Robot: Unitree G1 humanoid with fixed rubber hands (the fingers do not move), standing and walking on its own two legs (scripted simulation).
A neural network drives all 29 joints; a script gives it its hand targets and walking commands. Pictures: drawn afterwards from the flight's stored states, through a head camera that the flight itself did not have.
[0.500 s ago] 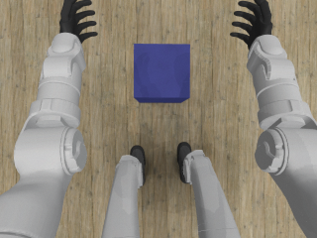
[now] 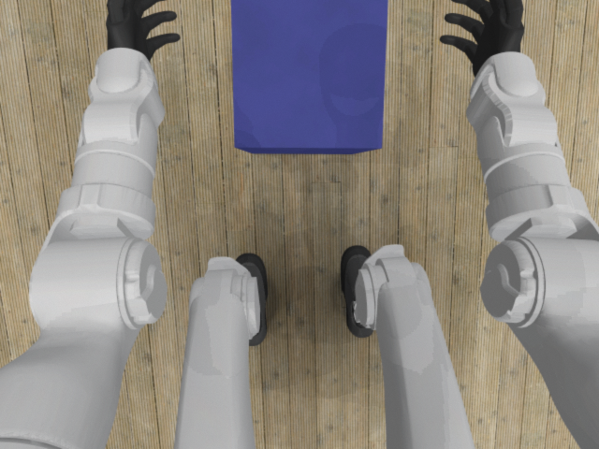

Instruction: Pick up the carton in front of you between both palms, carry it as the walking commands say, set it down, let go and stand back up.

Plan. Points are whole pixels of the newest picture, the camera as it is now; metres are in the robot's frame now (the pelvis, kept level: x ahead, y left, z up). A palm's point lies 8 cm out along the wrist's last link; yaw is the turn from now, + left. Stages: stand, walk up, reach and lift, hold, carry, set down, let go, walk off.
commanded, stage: reach and lift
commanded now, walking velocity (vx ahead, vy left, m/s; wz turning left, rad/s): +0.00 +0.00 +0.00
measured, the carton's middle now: (305, 92) +0.53 -0.02 -0.39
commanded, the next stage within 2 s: none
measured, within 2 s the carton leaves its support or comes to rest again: leaves its support in 1.34 s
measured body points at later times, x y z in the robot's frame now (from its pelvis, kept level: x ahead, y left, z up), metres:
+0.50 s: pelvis -0.04 +0.00 -0.15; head +0.35 +0.00 +0.07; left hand +0.55 +0.17 -0.34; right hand +0.53 -0.20 -0.34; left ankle +0.08 +0.12 -0.48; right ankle +0.08 -0.12 -0.48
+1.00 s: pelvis -0.04 +0.00 -0.14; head +0.34 -0.01 +0.09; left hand +0.54 +0.13 -0.33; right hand +0.53 -0.18 -0.33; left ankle +0.08 +0.12 -0.48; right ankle +0.08 -0.12 -0.48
